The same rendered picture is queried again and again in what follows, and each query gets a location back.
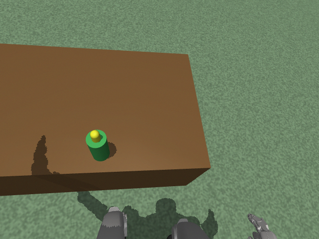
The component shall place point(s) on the right robot hand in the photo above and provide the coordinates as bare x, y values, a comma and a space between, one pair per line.
262, 229

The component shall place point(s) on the bottle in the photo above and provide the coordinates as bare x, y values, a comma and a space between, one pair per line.
98, 145

